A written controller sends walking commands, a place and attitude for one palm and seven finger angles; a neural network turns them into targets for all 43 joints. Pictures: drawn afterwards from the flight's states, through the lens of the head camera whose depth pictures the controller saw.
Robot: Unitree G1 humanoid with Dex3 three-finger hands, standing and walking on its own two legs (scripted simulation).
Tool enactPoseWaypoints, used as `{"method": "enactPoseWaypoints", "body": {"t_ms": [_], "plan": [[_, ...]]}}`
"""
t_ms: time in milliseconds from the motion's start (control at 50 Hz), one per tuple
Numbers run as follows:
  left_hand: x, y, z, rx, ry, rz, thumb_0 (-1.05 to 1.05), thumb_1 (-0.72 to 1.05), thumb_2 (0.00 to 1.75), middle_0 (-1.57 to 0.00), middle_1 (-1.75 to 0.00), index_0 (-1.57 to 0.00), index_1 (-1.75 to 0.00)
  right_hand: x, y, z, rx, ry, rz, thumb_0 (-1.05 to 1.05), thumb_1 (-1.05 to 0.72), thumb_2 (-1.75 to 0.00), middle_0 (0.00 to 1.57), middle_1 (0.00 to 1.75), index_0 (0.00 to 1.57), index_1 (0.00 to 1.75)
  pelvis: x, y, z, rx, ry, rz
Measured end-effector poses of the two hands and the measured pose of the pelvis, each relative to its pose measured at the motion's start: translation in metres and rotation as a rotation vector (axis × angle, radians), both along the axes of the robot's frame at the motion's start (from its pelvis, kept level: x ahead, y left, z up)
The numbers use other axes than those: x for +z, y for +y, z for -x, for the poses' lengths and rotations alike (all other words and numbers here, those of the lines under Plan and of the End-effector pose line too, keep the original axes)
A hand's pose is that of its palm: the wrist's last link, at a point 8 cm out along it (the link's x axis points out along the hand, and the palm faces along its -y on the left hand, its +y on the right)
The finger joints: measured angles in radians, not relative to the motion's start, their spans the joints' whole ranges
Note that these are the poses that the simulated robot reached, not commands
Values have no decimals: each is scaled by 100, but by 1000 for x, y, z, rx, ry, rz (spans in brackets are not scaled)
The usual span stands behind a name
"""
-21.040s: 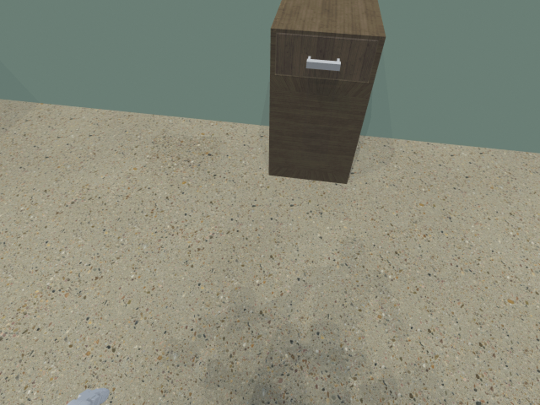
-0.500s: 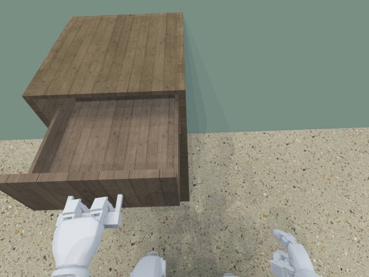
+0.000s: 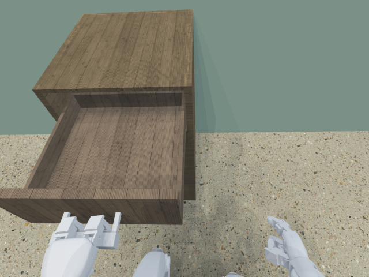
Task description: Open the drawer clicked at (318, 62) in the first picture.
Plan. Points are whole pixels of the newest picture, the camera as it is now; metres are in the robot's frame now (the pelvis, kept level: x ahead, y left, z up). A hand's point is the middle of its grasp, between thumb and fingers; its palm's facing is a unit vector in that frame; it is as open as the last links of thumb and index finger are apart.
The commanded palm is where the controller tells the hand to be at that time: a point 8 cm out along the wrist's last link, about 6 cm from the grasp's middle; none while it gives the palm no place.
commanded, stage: pull the drawer open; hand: left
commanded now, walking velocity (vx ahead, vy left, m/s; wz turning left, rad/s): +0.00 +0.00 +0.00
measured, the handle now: (88, 228) +0.21 +0.23 +0.00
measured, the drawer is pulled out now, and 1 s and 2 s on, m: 0.30 0.30 0.30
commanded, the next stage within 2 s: open the thumb to release the handle in 0.14 s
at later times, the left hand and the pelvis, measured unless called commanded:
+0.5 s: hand (81, 262) +0.15 +0.23 -0.02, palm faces -0.03 -0.11 -0.99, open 7.4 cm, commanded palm +0.13 +0.22 +0.03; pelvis -0.01 +0.00 -0.01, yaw +1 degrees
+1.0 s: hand (81, 262) +0.15 +0.23 -0.02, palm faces +0.01 -0.12 -0.99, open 13.8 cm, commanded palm +0.14 +0.22 +0.03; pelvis -0.02 +0.01 -0.01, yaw +1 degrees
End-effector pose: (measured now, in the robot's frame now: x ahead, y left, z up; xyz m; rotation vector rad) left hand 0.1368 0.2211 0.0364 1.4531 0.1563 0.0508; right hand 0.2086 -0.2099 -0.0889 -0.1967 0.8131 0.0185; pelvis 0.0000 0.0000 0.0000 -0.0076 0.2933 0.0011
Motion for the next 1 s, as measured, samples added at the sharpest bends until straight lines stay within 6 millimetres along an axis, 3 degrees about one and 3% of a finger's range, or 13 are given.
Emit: {"method": "enactPoseWaypoints", "body": {"t_ms": [280,420,520,780,1000], "plan": [[0,1,4,-10,2,1,3,65,72,-26,-133,-36,-128,-8,-5,6,-5,12,1,1,-91,-90,20,30,20,30,-5,-2,1,-1,12,-2],[-1,11,3,32,-34,-25,0,58,74,-32,-132,-38,-130,-19,-7,11,5,42,24,1,-91,-90,20,30,20,30,-10,-1,6,14,17,5],[0,10,2,48,-27,-8,0,39,68,-33,-129,-38,-129,-17,-4,16,-5,45,16,2,-91,-90,20,30,20,30,-7,1,8,15,9,6],[-1,11,4,30,-34,5,0,-31,38,-30,-123,-33,-122,-7,3,19,0,17,21,2,-91,-90,20,30,20,30,-3,7,11,16,-3,17],[-4,12,3,22,-69,1,0,-48,31,-29,-122,-32,-120,-5,12,17,15,5,30,1,-91,-90,20,30,20,30,-5,13,15,20,-5,24]]}}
